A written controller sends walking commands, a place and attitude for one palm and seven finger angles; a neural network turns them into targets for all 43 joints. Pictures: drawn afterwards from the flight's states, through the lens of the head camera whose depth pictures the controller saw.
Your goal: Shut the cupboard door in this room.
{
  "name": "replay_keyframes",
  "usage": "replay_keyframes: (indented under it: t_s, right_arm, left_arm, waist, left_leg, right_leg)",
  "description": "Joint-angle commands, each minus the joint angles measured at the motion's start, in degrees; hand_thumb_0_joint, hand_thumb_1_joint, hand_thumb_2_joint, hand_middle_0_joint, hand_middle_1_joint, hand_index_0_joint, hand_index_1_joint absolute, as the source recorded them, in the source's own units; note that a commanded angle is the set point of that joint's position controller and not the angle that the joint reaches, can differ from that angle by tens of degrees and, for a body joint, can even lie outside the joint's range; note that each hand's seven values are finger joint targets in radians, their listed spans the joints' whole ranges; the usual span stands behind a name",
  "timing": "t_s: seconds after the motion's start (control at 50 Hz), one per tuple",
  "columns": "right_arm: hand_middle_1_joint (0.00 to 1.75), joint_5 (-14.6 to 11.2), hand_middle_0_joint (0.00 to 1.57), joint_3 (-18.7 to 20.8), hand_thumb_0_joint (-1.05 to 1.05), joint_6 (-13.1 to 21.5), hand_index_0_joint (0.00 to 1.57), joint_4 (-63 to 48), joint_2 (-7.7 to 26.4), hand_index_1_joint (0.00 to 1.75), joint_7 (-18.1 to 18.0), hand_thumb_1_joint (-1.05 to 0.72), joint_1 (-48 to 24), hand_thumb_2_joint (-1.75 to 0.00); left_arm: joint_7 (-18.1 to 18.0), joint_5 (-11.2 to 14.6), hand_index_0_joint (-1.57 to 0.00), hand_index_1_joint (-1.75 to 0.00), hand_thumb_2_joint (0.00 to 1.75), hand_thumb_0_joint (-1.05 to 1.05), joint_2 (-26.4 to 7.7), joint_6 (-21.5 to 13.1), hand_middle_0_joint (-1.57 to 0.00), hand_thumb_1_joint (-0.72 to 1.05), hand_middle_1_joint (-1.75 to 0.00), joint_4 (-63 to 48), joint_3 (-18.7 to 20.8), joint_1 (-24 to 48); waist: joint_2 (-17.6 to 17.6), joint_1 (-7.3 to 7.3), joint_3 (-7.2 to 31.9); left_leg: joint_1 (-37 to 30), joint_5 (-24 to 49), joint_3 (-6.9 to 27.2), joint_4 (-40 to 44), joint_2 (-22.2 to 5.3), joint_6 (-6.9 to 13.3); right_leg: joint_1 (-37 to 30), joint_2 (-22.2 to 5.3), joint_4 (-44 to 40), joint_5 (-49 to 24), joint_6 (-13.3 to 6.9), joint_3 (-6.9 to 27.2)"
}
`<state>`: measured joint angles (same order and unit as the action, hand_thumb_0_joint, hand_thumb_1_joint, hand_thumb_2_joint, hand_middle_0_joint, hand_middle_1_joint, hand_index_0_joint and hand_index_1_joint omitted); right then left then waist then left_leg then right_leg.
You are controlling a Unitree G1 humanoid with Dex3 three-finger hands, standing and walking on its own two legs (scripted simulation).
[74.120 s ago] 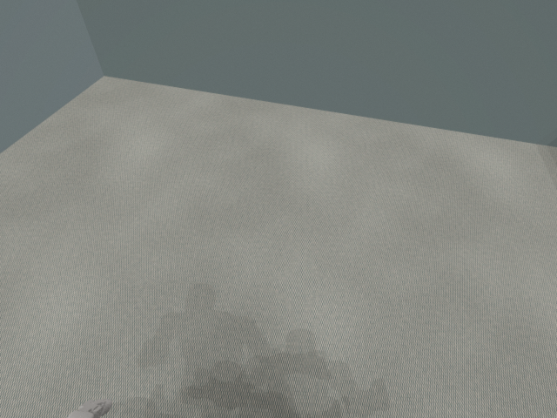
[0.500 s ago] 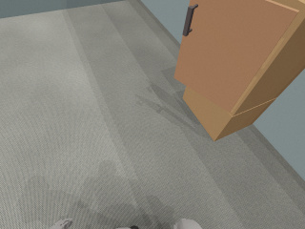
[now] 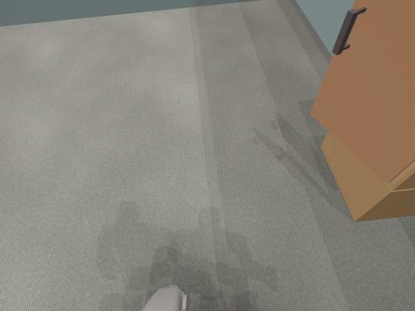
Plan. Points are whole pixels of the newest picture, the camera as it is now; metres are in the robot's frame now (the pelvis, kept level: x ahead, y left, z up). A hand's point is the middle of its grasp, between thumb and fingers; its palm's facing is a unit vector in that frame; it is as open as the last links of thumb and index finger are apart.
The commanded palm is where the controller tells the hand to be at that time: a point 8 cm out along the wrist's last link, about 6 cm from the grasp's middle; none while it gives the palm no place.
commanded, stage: walk to a spot facing it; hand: left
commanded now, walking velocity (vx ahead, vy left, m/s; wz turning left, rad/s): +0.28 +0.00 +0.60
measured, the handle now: (349, 31) +0.89 -0.43 +0.02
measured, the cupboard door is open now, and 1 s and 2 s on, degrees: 23 23 23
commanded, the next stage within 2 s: turn to face it in 0.94 s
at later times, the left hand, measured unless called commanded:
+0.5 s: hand (90, 300) +0.15 +0.28 -0.16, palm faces +0.28 -0.93 -0.24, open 7.4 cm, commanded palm none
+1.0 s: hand (119, 259) +0.25 +0.24 -0.18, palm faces +0.52 -0.83 -0.21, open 7.3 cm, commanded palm none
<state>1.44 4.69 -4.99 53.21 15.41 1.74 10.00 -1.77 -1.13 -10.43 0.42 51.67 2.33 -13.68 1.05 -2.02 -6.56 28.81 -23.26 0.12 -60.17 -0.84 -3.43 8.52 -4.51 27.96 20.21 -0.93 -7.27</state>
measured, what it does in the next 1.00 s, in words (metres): walks ahead, turning left: left foot, then right foot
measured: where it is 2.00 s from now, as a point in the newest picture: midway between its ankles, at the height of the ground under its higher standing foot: (184, 247)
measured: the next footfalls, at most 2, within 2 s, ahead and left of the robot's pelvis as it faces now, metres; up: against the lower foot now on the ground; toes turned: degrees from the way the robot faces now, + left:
left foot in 0.20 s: +0.07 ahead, +0.16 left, +0.00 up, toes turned +15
right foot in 0.62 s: +0.35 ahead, -0.04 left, +0.00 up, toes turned +11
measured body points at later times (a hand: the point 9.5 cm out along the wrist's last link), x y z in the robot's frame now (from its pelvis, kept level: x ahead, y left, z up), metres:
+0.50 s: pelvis +0.13 +0.05 +0.00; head +0.16 +0.06 +0.45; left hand +0.14 +0.33 -0.14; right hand +0.22 -0.18 -0.15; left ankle +0.03 +0.15 -0.74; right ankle +0.25 -0.08 -0.69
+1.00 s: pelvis +0.33 +0.07 -0.01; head +0.38 +0.11 +0.44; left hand +0.22 +0.28 -0.16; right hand +0.54 -0.09 -0.15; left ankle +0.37 +0.22 -0.70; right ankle +0.31 -0.05 -0.74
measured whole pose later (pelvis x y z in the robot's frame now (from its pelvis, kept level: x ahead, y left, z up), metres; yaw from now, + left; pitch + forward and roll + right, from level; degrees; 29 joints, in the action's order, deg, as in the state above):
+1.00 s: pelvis +0.33 +0.07 -0.01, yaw +31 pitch +1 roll +0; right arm 1.4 2.7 -1.6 53.6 12.3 2.3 7.3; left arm -1.1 -1.4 -10.0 -2.3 55.6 2.9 -17.6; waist -0.7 -0.5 -6.8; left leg 32.2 -15.1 -6.3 -45.8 -3.2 0.5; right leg 4.1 -5.7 26.1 21.2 0.7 -19.2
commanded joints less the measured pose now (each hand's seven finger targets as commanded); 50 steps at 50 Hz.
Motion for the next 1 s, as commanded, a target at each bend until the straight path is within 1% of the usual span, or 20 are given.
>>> replay_keyframes:
  t_s: [0.0, 0.1, 0.14, 0.16, 0.18, 0.2, 0.22, 0.24, 0.3, 0.52, 0.56, 0.58, 0.6, 0.62, 0.64, 0.7, 0.76, 0.8, 0.94, 0.98]
  right_arm:
    - [0.30, -0.2, 0.20, -0.4, 0.00, 2.3, 0.20, -7.3, 1.7, 0.30, 0.3, -0.90, -8.6, -0.90]
    - [0.30, -0.3, 0.20, -1.0, 0.00, 3.9, 0.20, -8.2, 1.1, 0.30, 0.9, -0.90, -10.0, -0.90]
    - [0.30, 0.0, 0.20, -0.6, 0.00, 4.6, 0.20, -6.2, 2.2, 0.30, 0.5, -0.90, -2.3, -0.90]
    - [0.30, 0.0, 0.20, 0.2, 0.00, 5.0, 0.20, -4.1, 4.9, 0.30, 0.4, -0.90, 5.2, -0.90]
    - [0.30, 0.5, 0.20, 2.3, 0.00, 5.5, 0.20, -2.2, 12.9, 0.30, -0.3, -0.90, 13.2, -0.90]
    - [0.30, 0.2, 0.20, 3.0, 0.00, 5.6, 0.20, -0.4, 16.4, 0.30, -1.2, -0.90, 19.4, -0.90]
    - [0.30, -0.2, 0.20, 2.6, 0.00, 5.2, 0.20, 0.0, 15.4, 0.30, -1.7, -0.90, 18.2, -0.90]
    - [0.30, -0.2, 0.20, 1.4, 0.00, 5.6, 0.20, -1.4, 12.2, 0.30, -1.7, -0.90, 14.1, -0.90]
    - [0.30, 0.2, 0.20, -0.2, 0.00, 6.8, 0.20, -4.3, 7.4, 0.30, -2.4, -0.90, 3.9, -0.90]
    - [0.30, 0.2, 0.20, 0.3, 0.00, 7.7, 0.20, -0.3, 7.0, 0.30, -2.2, -0.90, 6.9, -0.90]
    - [0.30, -0.1, 0.20, 0.2, 0.00, 7.5, 0.20, 0.1, 6.1, 0.30, -2.0, -0.90, 6.6, -0.90]
    - [0.30, -0.7, 0.20, -0.1, 0.00, 7.8, 0.20, 0.1, 3.8, 0.30, -1.6, -0.90, 7.6, -0.90]
    - [0.30, -1.3, 0.20, -0.9, 0.00, 8.0, 0.20, -1.3, -0.6, 0.30, -1.7, -0.90, 10.6, -0.90]
    - [0.30, -0.7, 0.20, -0.4, 0.00, 7.6, 0.20, -1.8, 1.6, 0.30, -1.5, -0.90, 9.0, -0.90]
    - [0.30, -0.5, 0.20, -0.2, 0.00, 7.8, 0.20, -0.8, 1.6, 0.30, -1.5, -0.90, 9.3, -0.90]
    - [0.30, -0.3, 0.20, -0.7, 0.00, 6.8, 0.20, 0.9, -0.9, 0.30, -0.7, -0.90, 6.5, -0.90]
    - [0.30, -0.4, 0.20, -1.0, 0.00, 5.5, 0.20, 1.0, -2.7, 0.30, -0.3, -0.90, 6.1, -0.90]
    - [0.30, -0.2, 0.20, -1.5, 0.00, 4.9, 0.20, 0.1, -3.6, 0.30, -0.1, -0.90, 4.7, -0.90]
    - [0.30, -0.3, 0.20, -2.2, 0.00, 4.6, 0.20, -4.1, -2.2, 0.30, 0.7, -0.90, -2.8, -0.90]
    - [0.30, -0.2, 0.20, -1.5, 0.00, 4.8, 0.20, -4.1, 0.1, 0.30, 0.5, -0.90, 1.0, -0.90]
  left_arm:
    - [-0.3, -0.6, -0.20, -0.30, 0.90, 0.00, -12.2, -1.9, -0.20, 0.90, -0.30, -1.0, 3.9, -9.2]
    - [0.7, -1.1, -0.20, -0.30, 0.90, 0.00, -13.3, -2.5, -0.20, 0.90, -0.30, -0.1, 4.6, -9.5]
    - [1.1, -0.5, -0.20, -0.30, 0.90, 0.00, -14.3, -2.7, -0.20, 0.90, -0.30, -0.3, 4.8, -6.6]
    - [1.4, -0.1, -0.20, -0.30, 0.90, 0.00, -13.6, -2.7, -0.20, 0.90, -0.30, -0.3, 4.5, -5.5]
    - [2.3, 0.5, -0.20, -0.30, 0.90, 0.00, -9.8, -2.5, -0.20, 0.90, -0.30, -3.1, 3.9, -3.8]
    - [2.4, -0.1, -0.20, -0.30, 0.90, 0.00, -8.5, -2.4, -0.20, 0.90, -0.30, -7.5, 2.7, 3.3]
    - [2.2, -0.1, -0.20, -0.30, 0.90, 0.00, -9.6, -2.1, -0.20, 0.90, -0.30, -8.6, 2.9, 7.0]
    - [2.0, -0.5, -0.20, -0.30, 0.90, 0.00, -9.4, -2.2, -0.20, 0.90, -0.30, -7.5, 3.5, 6.1]
    - [3.1, -0.8, -0.20, -0.30, 0.90, 0.00, -8.3, -1.1, -0.20, 0.90, -0.30, -3.8, 3.6, 1.1]
    - [4.0, -0.3, -0.20, -0.30, 0.90, 0.00, -7.0, -2.0, -0.20, 0.90, -0.30, -4.8, 2.9, 3.1]
    - [3.7, -0.5, -0.20, -0.30, 0.90, 0.00, -9.2, -3.0, -0.20, 0.90, -0.30, -2.2, 3.7, -6.0]
    - [3.1, -1.1, -0.20, -0.30, 0.90, 0.00, -13.3, -3.9, -0.20, 0.90, -0.30, 0.3, 4.9, -15.1]
    - [2.5, -1.3, -0.20, -0.30, 0.90, 0.00, -19.3, -4.0, -0.20, 0.90, -0.30, 1.4, 6.2, -20.2]
    - [1.8, -0.5, -0.20, -0.30, 0.90, 0.00, -17.8, -3.6, -0.20, 0.90, -0.30, 0.3, 5.4, -16.4]
    - [1.4, -0.6, -0.20, -0.30, 0.90, 0.00, -14.1, -4.0, -0.20, 0.90, -0.30, -0.9, 5.0, -10.2]
    - [1.1, -0.6, -0.20, -0.30, 0.90, 0.00, -7.0, -4.5, -0.20, 0.90, -0.30, -2.1, 2.8, -2.8]
    - [0.7, -0.6, -0.20, -0.30, 0.90, 0.00, -5.8, -5.3, -0.20, 0.90, -0.30, -0.2, 2.3, -5.3]
    - [0.5, -0.5, -0.20, -0.30, 0.90, 0.00, -5.9, -5.3, -0.20, 0.90, -0.30, 0.6, 2.3, -7.2]
    - [0.2, -0.4, -0.20, -0.30, 0.90, 0.00, -9.6, -3.9, -0.20, 0.90, -0.30, 0.9, 3.1, -6.4]
    - [0.2, -0.3, -0.20, -0.30, 0.90, 0.00, -11.8, -3.6, -0.20, 0.90, -0.30, -0.3, 3.8, -4.5]
  waist:
    - [-12.3, 5.58, 5.9]
    - [-11.6, 5.50, 4.0]
    - [-8.7, 0.97, 6.2]
    - [-3.7, -3.08, 9.7]
    - [14.3, -7.33, 14.2]
    - [17.3, -9.70, 13.9]
    - [8.5, -8.50, 9.9]
    - [5.2, -5.93, 7.8]
    - [8.6, -0.18, 0.5]
    - [5.9, 2.21, 1.1]
    - [-0.2, 6.57, 3.9]
    - [-10.1, 10.21, 9.6]
    - [-27.9, 10.61, 15.8]
    - [-21.3, 8.67, 11.7]
    - [-20.7, 6.03, 8.9]
    - [-7.5, 1.79, 5.8]
    - [-7.4, 1.21, 5.2]
    - [-7.5, 1.40, 5.9]
    - [-9.4, 2.03, 5.0]
    - [-8.9, -0.13, 7.7]
  left_leg:
    - [8.7, -0.9, -3.0, 5.3, -1.1, 0.6]
    - [0.0, -4.1, -6.6, 19.2, -0.8, 3.1]
    - [-14.6, 1.2, -10.0, 28.2, 2.4, 4.4]
    - [-28.4, 5.1, -7.3, 34.5, 2.0, 5.7]
    - [-42.0, 5.1, 16.0, 38.9, -13.6, 12.1]
    - [-45.4, 16.8, 31.3, 42.5, -22.9, 17.8]
    - [-40.6, 16.1, 28.4, 43.3, -24.3, 19.2]
    - [-31.7, 7.8, 22.7, 44.3, -20.6, 16.4]
    - [-18.4, 4.7, 14.9, 47.4, -13.7, 13.4]
    - [-14.3, 7.1, 8.9, 45.2, -10.6, 13.5]
    - [-8.8, 8.6, 7.2, 33.6, -7.2, 11.3]
    - [-2.2, 5.9, 2.1, 16.4, -1.3, 8.8]
    - [5.7, -12.7, -0.5, -5.0, 6.6, 6.7]
    - [8.6, -10.3, 4.2, -14.7, 2.6, 7.4]
    - [10.8, -1.9, 5.6, -18.9, 0.1, 7.2]
    - [5.4, 7.9, 3.3, -16.0, -4.0, 5.1]
    - [6.9, 7.5, 0.5, -10.6, -3.7, 3.5]
    - [8.2, 7.2, -1.7, -4.9, -3.4, 2.8]
    - [3.6, 8.5, -7.4, 16.7, -1.8, 3.9]
    - [-3.6, 9.1, -7.9, 21.2, 0.3, 5.2]
  right_leg:
    - [-15.5, -15.2, -6.8, -32.2, -5.9, 8.2]
    - [-11.0, -18.3, -6.3, -23.6, -6.2, 6.5]
    - [-4.0, -15.9, 1.9, -27.3, -3.6, 0.4]
    - [3.9, -12.9, 14.6, -25.9, -1.0, -4.0]
    - [22.5, -4.9, 32.6, 0.7, 3.4, -6.9]
    - [36.2, -0.7, 43.1, 15.8, 4.1, 0.0]
    - [38.2, -3.6, 45.6, 12.7, 3.1, 5.5]
    - [33.8, -4.7, 43.2, 8.9, 2.7, 6.2]
    - [28.6, -4.8, 38.8, -0.6, 4.0, 6.7]
    - [12.3, 0.3, 11.0, -10.6, 4.1, 2.4]
    - [-2.6, 1.9, 4.8, -10.1, 2.9, 3.1]
    - [-15.0, -5.8, -1.9, 0.0, 0.4, 12.4]
    - [-20.1, -22.4, -13.3, 8.0, -4.1, 37.0]
    - [-13.4, -23.6, -18.1, 17.1, -5.4, 41.1]
    - [-9.7, -22.0, -19.4, 17.6, -3.7, 38.8]
    - [1.3, -16.2, -14.4, -8.4, -3.0, 12.7]
    - [-1.3, -15.3, -11.8, -32.9, -3.8, 2.9]
    - [-5.0, -14.5, -10.0, -43.9, -3.4, -1.2]
    - [-9.9, -16.1, -4.8, -49.4, -3.4, -6.1]
    - [-9.7, -17.2, 2.5, -52.8, -3.0, -6.9]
